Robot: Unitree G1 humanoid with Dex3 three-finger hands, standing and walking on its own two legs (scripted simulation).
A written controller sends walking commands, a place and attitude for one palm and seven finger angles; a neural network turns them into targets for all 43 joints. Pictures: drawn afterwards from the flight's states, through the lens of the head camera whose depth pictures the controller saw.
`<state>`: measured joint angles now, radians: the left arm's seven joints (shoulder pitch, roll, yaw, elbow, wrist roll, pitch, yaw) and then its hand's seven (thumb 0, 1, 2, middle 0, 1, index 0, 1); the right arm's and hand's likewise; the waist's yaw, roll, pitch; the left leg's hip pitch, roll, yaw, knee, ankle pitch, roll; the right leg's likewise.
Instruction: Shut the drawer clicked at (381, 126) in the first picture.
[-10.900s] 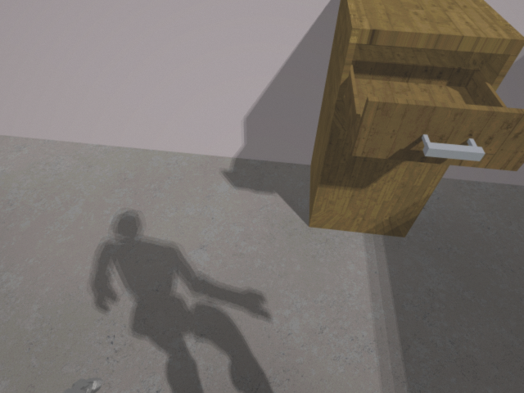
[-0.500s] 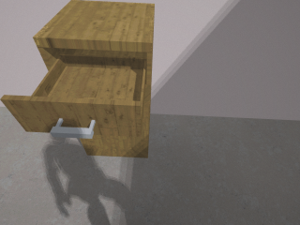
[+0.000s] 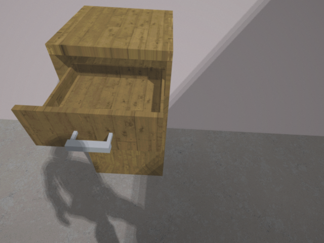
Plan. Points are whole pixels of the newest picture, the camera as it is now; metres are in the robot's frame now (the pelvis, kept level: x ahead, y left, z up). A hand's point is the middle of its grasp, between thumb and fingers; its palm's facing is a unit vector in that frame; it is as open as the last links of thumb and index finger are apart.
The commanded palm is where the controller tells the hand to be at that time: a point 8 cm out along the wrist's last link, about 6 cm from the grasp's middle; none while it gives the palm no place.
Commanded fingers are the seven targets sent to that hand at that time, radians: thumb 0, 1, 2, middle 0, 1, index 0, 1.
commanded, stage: look again from close up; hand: left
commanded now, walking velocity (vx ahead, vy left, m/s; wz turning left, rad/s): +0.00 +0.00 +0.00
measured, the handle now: (90, 140) +0.38 +0.23 +0.02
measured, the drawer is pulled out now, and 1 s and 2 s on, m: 0.30 0.30 0.30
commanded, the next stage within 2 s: shuffle to correct the standing spot in 0.14 s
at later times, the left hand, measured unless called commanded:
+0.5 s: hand out of the picture -0.03 +0.17 -0.18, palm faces +0.04 -0.99 -0.16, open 7.4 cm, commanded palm none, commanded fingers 0.00 0.90 0.90 -0.20 -0.30 -0.20 -0.30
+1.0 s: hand out of the picture +0.05 +0.19 -0.20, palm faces +0.08 -0.99 -0.13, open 7.4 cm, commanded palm none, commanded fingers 0.00 0.90 0.90 -0.20 -0.30 -0.20 -0.30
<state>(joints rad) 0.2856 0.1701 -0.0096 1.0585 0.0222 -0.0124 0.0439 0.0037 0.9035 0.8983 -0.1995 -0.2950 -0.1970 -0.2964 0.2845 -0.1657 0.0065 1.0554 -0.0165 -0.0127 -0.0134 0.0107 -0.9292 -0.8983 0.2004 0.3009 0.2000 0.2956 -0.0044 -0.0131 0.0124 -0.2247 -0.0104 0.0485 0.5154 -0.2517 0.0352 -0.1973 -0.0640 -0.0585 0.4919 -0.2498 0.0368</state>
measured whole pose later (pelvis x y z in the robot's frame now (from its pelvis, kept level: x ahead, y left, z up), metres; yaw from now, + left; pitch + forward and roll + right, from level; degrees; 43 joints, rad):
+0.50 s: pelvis +0.01 +0.01 +0.00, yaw +0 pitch -2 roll +0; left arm 0.39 0.15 0.00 1.09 0.03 -0.01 0.03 0.00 0.90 0.90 -0.20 -0.29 -0.20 -0.30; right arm 0.33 -0.15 0.01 1.11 -0.02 0.00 0.00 0.00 -0.91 -0.90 0.20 0.30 0.20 0.30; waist 0.01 -0.02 0.01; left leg -0.22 -0.02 0.05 0.53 -0.28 0.05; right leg -0.19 -0.07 -0.05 0.50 -0.28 0.03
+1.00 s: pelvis +0.08 +0.04 -0.02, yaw +0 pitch -3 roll -1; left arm 0.38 0.12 0.03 1.06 0.03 -0.01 0.05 0.00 0.90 0.90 -0.20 -0.30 -0.20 -0.30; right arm 0.27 -0.16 -0.01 1.08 -0.02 -0.02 -0.01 0.03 -0.94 -0.90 0.20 0.30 0.20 0.30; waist 0.02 -0.04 0.06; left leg -0.32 0.00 0.12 0.65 -0.25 0.06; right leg -0.15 -0.11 -0.08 0.64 -0.45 0.04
